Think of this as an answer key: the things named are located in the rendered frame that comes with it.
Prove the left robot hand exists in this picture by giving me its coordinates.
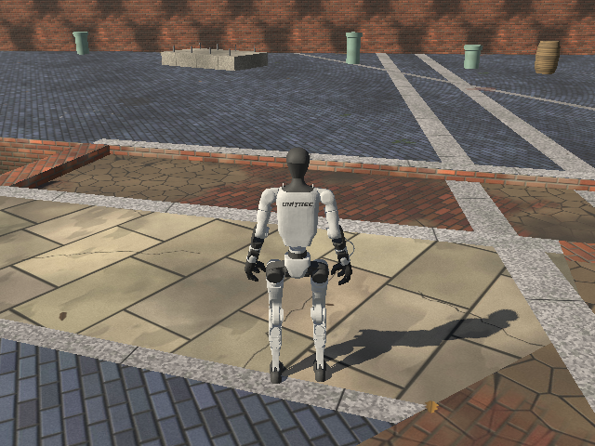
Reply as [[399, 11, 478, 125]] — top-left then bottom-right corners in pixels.
[[245, 260, 266, 282]]

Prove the right robot foot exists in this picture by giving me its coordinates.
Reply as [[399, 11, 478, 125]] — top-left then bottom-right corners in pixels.
[[313, 359, 326, 382]]

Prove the left robot forearm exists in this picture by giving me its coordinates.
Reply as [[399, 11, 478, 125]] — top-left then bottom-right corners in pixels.
[[246, 224, 264, 263]]

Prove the robot torso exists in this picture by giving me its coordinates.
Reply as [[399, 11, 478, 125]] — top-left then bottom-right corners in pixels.
[[276, 183, 320, 279]]

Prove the robot right upper arm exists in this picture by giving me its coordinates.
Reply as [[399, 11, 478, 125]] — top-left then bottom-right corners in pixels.
[[317, 188, 341, 240]]

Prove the right robot hand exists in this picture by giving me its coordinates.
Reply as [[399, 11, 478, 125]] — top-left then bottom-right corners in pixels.
[[331, 262, 352, 285]]

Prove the robot left upper arm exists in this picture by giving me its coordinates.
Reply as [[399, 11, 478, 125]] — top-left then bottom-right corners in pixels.
[[255, 188, 279, 239]]

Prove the right robot forearm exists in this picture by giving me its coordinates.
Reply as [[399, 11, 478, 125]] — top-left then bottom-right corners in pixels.
[[332, 225, 350, 266]]

